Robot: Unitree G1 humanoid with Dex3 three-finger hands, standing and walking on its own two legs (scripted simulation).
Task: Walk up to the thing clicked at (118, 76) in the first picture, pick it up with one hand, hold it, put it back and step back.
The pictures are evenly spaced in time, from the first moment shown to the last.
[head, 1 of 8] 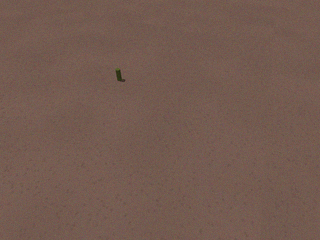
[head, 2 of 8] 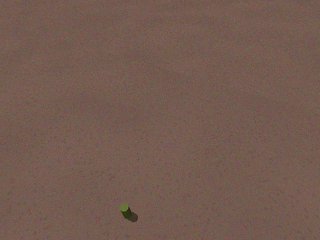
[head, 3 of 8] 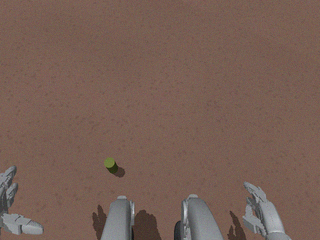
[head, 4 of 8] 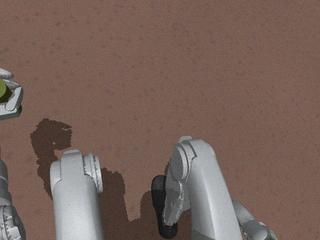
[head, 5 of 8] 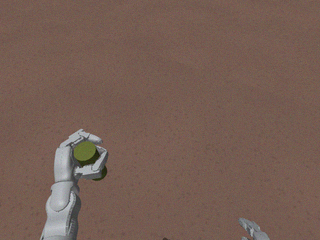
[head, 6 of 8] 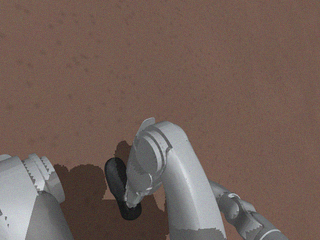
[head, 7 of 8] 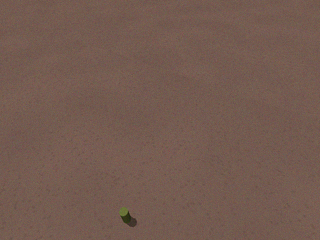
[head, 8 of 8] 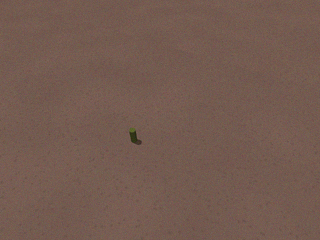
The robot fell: no
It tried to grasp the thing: yes
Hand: left
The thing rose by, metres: 0.70
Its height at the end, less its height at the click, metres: +0.00
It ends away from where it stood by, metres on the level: 0.02
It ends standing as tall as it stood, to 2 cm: yes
